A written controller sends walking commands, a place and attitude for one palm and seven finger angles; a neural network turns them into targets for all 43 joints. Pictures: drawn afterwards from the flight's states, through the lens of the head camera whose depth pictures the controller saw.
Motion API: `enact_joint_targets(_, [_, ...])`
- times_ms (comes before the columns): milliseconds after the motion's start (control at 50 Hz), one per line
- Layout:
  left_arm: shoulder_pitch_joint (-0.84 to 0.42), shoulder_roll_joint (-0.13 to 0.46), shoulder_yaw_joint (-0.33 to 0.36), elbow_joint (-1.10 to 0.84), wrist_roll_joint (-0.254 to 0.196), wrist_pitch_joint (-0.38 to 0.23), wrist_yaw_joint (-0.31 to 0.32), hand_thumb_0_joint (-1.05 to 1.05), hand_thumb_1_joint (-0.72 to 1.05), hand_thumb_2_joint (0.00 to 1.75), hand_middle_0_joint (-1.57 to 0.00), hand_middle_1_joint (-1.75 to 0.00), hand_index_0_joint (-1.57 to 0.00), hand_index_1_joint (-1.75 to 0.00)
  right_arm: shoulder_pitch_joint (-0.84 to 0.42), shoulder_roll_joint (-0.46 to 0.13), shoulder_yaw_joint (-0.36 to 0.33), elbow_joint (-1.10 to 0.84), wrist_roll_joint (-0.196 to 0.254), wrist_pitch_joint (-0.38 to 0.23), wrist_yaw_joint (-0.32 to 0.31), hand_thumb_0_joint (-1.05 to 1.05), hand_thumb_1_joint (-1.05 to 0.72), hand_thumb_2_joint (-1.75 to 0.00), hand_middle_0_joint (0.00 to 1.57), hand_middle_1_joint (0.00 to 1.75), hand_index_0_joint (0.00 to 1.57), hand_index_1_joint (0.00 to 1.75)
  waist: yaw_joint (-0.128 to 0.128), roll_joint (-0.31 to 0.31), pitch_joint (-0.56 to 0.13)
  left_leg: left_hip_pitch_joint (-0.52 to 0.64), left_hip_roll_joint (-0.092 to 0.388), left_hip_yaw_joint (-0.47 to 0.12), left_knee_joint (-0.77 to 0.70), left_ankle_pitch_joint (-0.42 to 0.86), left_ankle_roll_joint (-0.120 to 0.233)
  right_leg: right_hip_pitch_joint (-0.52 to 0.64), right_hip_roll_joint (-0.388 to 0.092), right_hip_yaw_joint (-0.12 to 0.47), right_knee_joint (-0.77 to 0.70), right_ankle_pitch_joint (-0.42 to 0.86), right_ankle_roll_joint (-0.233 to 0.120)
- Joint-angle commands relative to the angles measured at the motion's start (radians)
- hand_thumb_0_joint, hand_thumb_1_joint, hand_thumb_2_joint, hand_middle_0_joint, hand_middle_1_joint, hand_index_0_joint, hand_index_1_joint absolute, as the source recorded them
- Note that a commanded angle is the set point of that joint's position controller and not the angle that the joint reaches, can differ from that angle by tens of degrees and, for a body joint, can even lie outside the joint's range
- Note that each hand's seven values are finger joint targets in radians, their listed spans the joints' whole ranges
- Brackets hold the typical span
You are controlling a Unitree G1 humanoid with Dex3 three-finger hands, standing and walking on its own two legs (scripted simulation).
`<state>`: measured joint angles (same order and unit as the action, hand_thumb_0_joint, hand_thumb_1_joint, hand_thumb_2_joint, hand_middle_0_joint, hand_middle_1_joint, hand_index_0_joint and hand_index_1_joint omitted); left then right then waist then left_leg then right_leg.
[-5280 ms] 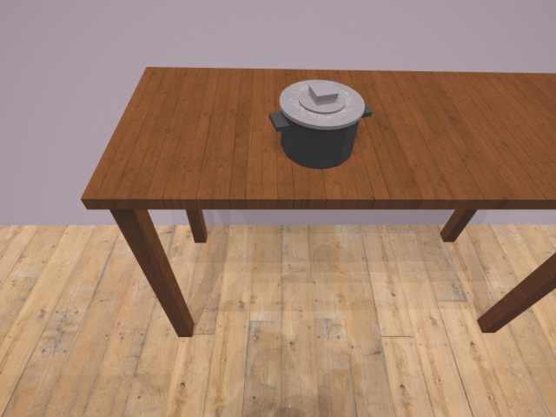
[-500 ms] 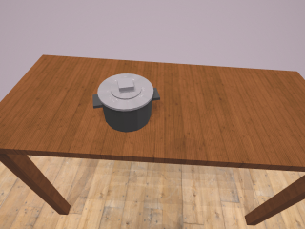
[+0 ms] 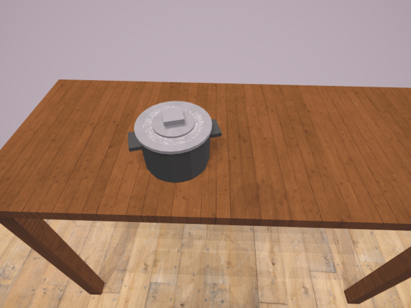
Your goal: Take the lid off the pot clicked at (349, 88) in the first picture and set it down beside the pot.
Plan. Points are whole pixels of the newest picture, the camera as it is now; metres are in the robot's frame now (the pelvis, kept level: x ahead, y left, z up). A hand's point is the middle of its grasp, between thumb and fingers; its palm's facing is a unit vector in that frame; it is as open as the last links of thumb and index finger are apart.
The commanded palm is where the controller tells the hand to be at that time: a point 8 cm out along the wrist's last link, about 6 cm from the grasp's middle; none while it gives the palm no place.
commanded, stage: look again from close up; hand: left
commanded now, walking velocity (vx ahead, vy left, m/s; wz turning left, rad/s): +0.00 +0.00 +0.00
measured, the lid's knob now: (172, 116) +0.46 +0.10 +0.14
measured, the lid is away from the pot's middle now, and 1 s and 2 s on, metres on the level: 0.00 0.00 0.00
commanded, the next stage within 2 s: shuffle to correct the standing spot in 0.78 s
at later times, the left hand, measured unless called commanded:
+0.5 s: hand out of the picture +0.01 +0.16 -0.17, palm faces +0.01 -0.99 -0.16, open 7.4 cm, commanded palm none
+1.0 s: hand out of the picture +0.01 +0.15 -0.17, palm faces +0.01 -0.99 -0.15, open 7.4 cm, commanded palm none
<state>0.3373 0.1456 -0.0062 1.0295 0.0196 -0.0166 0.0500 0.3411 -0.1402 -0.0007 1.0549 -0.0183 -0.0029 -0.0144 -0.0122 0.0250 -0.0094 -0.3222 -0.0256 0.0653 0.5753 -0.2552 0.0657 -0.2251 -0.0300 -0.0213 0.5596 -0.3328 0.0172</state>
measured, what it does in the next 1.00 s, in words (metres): stands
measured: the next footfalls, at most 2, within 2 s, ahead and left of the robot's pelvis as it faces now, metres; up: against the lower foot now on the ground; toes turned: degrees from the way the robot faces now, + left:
none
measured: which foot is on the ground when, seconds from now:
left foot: down 0.00-1.00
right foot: down 0.00-1.00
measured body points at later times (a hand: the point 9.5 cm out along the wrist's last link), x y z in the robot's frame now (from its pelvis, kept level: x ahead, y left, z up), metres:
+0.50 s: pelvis +0.03 +0.00 +0.01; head +0.05 +0.01 +0.46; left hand +0.02 +0.21 -0.16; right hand +0.05 -0.24 -0.14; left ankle +0.03 +0.08 -0.73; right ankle -0.02 -0.14 -0.73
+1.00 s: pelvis +0.03 -0.01 +0.01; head +0.06 +0.01 +0.46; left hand +0.01 +0.20 -0.16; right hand +0.02 -0.23 -0.14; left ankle +0.03 +0.08 -0.73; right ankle -0.02 -0.14 -0.73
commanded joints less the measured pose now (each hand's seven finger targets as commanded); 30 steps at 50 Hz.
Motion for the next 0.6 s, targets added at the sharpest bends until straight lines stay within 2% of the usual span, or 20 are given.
enact_joint_targets(0, [0.084,0.082,0.015,-0.028,-0.001,-0.005,0.000,0.00,0.90,0.90,-0.20,-0.30,-0.20,-0.30,0.030,-0.090,-0.012,-0.057,0.007,-0.038,-0.006,0.00,-0.90,-0.90,0.20,0.30,0.20,0.30,0.023,-0.056,0.079,0.011,0.134,-0.181,-0.185,0.035,0.004,-0.042,-0.045,0.053,-0.102,0.068,-0.069])
enact_joint_targets(60, [0.083,0.087,0.016,-0.030,-0.002,-0.002,0.002,0.00,0.90,0.90,-0.20,-0.30,-0.20,-0.30,0.019,-0.101,-0.013,-0.058,0.008,-0.039,-0.008,0.00,-0.90,-0.90,0.20,0.30,0.20,0.30,0.017,-0.011,0.060,0.042,0.134,-0.173,-0.180,0.083,0.001,-0.031,-0.050,0.058,-0.103,0.088,-0.063])
enact_joint_targets(100, [0.080,0.097,0.016,-0.031,-0.003,-0.001,0.000,0.00,0.90,0.90,-0.20,-0.30,-0.20,-0.30,0.013,-0.100,-0.011,-0.057,0.010,-0.041,-0.010,0.00,-0.90,-0.90,0.20,0.30,0.20,0.30,0.022,-0.018,0.043,0.060,0.138,-0.169,-0.173,0.132,0.003,-0.012,-0.053,0.050,-0.108,0.116,-0.060])
enact_joint_targets(120, [0.080,0.094,0.016,-0.030,-0.003,0.000,0.001,0.00,0.90,0.90,-0.20,-0.30,-0.20,-0.30,0.004,-0.108,-0.012,-0.058,0.009,-0.040,-0.011,0.00,-0.90,-0.90,0.20,0.30,0.20,0.30,0.021,0.006,0.044,0.067,0.137,-0.168,-0.169,0.143,0.001,-0.014,-0.054,0.057,-0.109,0.117,-0.060])
enact_joint_targets(180, [0.079,0.096,0.013,-0.022,-0.004,-0.001,0.001,0.00,0.90,0.90,-0.20,-0.30,-0.20,-0.30,-0.003,-0.103,-0.011,-0.054,0.011,-0.040,-0.013,0.00,-0.90,-0.90,0.20,0.30,0.20,0.30,0.017,0.011,0.046,0.098,0.133,-0.150,-0.158,0.184,-0.004,-0.017,-0.062,0.067,-0.123,0.146,-0.058])
enact_joint_targets(200, [0.075,0.105,0.015,-0.024,-0.004,0.000,-0.001,0.00,0.90,0.90,-0.20,-0.30,-0.20,-0.30,0.000,-0.101,-0.012,-0.053,0.013,-0.041,-0.014,0.00,-0.90,-0.90,0.20,0.30,0.20,0.30,0.019,-0.007,0.030,0.105,0.138,-0.155,-0.156,0.211,-0.002,0.002,-0.060,0.057,-0.125,0.163,-0.057])
enact_joint_targets(240, [0.080,0.098,0.013,-0.019,-0.004,0.000,0.000,0.00,0.90,0.90,-0.20,-0.30,-0.20,-0.30,-0.012,-0.107,-0.012,-0.053,0.013,-0.040,-0.015,0.00,-0.90,-0.90,0.20,0.30,0.20,0.30,0.019,-0.001,0.036,0.117,0.136,-0.148,-0.153,0.216,-0.004,-0.004,-0.067,0.063,-0.132,0.165,-0.054])
enact_joint_targets(300, [0.079,0.102,0.011,-0.013,-0.005,-0.002,-0.002,0.00,0.90,0.90,-0.20,-0.30,-0.20,-0.30,-0.015,-0.103,-0.012,-0.043,0.015,-0.041,-0.016,0.00,-0.90,-0.90,0.20,0.30,0.20,0.30,0.019,-0.028,0.029,0.137,0.137,-0.141,-0.144,0.254,-0.005,0.010,-0.071,0.063,-0.144,0.203,-0.053])
enact_joint_targets(360, [0.075,0.097,0.009,-0.008,-0.005,0.000,-0.001,0.00,0.90,0.90,-0.20,-0.30,-0.20,-0.30,-0.020,-0.106,-0.010,-0.039,0.015,-0.039,-0.018,0.00,-0.90,-0.90,0.20,0.30,0.20,0.30,0.014,-0.016,0.051,0.134,0.134,-0.139,-0.151,0.245,-0.009,0.005,-0.074,0.069,-0.151,0.195,-0.052])
enact_joint_targets(580, [0.084,0.094,0.005,0.012,-0.006,-0.002,-0.002,0.00,0.90,0.90,-0.20,-0.30,-0.20,-0.30,-0.026,-0.101,-0.005,-0.012,0.017,-0.040,-0.020,0.00,-0.90,-0.90,0.20,0.30,0.20,0.30,0.018,-0.031,0.052,0.157,0.136,-0.140,-0.171,0.273,-0.008,0.030,-0.084,0.070,-0.177,0.219,-0.048])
